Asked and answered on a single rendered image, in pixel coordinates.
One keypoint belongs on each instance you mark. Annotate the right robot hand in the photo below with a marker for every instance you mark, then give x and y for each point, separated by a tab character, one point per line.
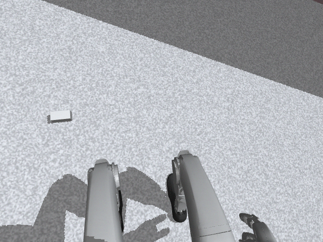
261	231

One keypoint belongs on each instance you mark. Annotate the small box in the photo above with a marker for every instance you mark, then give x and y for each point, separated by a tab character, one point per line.
61	116

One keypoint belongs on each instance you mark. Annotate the right robot foot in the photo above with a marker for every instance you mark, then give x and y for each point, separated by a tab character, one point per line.
177	216

